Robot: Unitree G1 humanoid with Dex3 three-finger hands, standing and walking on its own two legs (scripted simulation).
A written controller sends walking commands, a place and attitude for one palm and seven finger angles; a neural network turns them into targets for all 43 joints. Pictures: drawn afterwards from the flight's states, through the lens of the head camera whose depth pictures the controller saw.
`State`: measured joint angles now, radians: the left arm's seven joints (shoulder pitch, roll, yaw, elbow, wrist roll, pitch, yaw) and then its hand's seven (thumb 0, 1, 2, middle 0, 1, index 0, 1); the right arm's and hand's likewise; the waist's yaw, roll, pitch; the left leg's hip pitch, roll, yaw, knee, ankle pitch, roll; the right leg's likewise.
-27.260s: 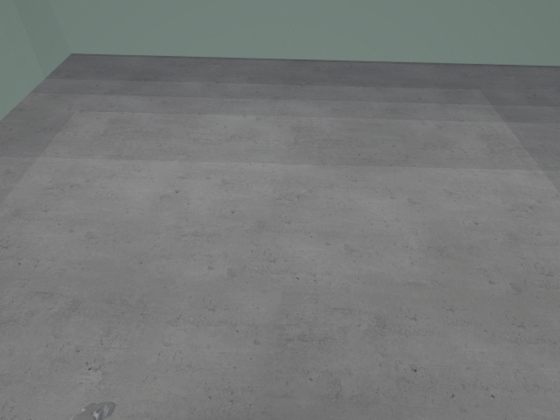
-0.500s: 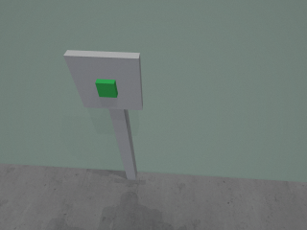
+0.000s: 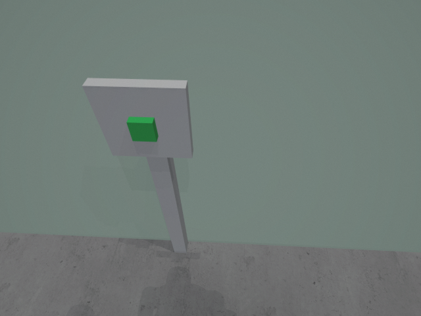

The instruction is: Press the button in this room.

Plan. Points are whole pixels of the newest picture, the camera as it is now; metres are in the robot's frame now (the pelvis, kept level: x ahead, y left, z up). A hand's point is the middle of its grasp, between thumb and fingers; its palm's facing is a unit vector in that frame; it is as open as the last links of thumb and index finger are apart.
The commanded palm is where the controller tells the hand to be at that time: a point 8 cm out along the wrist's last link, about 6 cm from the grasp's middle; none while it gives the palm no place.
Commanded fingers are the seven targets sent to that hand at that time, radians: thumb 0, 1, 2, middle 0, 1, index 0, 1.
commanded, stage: raise the hand and make a fist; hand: left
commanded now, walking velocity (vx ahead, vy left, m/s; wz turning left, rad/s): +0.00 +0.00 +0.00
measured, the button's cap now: (143, 128) +0.49 +0.19 +0.08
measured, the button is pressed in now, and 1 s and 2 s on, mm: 0 0 0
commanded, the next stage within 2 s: aim a knuckle at the button in 1.98 s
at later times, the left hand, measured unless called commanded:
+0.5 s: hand out of the picture +0.11 +0.18 -0.04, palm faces +0.19 -0.98 -0.06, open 4.7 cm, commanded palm +0.12 +0.23 -0.02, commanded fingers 0.00 0.90 0.90 -0.94 -1.11 -0.94 -1.11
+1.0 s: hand (105, 292) +0.16 +0.19 +0.01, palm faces +0.02 -1.00 -0.07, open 3.1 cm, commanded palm +0.13 +0.25 +0.02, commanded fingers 0.00 0.90 0.90 -1.30 -1.50 -1.30 -1.50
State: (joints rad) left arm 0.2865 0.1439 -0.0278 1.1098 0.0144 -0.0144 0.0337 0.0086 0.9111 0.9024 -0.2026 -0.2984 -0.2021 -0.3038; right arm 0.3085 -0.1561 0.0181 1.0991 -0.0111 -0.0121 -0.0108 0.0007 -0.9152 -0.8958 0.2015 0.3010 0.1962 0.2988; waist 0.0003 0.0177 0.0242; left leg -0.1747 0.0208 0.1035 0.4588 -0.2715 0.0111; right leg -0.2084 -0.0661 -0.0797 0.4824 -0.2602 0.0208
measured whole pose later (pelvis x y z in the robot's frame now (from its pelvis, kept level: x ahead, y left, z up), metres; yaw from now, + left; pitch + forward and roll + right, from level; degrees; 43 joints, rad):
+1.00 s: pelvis -0.03 -0.01 -0.06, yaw +2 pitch +9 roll -2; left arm 0.47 0.24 0.20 -0.08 -0.29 -0.39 -0.30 0.02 0.90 0.90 -1.26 -1.46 -1.26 -1.46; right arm 0.29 -0.26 -0.02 0.59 0.04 -0.24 -0.05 0.01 -0.90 -0.90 0.20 0.30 0.20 0.30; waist -0.01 0.03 -0.08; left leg -0.69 0.06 0.03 0.99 -0.46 0.00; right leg -0.67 -0.07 -0.12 0.94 -0.43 0.00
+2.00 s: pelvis +0.00 -0.01 -0.02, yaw +2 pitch +4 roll -1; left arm 0.29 0.26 0.24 -0.04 -0.30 -0.19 -0.33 0.02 0.90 0.90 -1.30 -1.50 -1.30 -1.50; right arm 0.26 -0.26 0.03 0.58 0.04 -0.24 -0.05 0.01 -0.90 -0.90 0.20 0.30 0.20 0.30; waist 0.01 0.04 -0.06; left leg -0.41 0.06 0.04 0.74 -0.39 -0.01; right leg -0.39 -0.05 -0.12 0.71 -0.37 0.00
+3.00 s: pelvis -0.01 -0.01 -0.03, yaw +1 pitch +8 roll +0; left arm -0.34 0.29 0.24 0.60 -0.21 -0.27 -0.25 0.02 0.90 0.90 -1.30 -1.50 -1.30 -1.50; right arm 0.28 -0.25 0.03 0.63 0.03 -0.10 -0.04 0.01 -0.91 -0.90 0.20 0.30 0.20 0.30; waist -0.04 0.02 -0.06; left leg -0.50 0.05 0.07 0.74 -0.38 0.00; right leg -0.51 -0.05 -0.09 0.74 -0.36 0.00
